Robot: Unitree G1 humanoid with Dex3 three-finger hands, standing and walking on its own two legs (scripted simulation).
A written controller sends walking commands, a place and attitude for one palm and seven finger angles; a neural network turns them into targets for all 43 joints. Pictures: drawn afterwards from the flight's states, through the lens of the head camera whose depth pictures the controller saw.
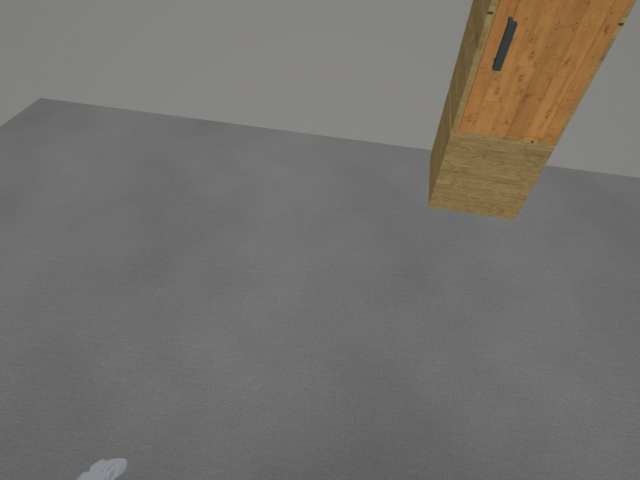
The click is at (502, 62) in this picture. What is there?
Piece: cupboard door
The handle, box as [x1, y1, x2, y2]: [492, 17, 517, 70]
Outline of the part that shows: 511,17 508,17 508,22 496,57 494,58 492,66 493,70 500,70 517,24 516,21 513,21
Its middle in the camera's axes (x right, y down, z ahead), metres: +0.57 -0.60 +1.20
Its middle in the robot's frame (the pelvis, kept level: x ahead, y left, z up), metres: +1.32 -0.51 -0.01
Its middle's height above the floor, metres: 0.76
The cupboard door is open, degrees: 0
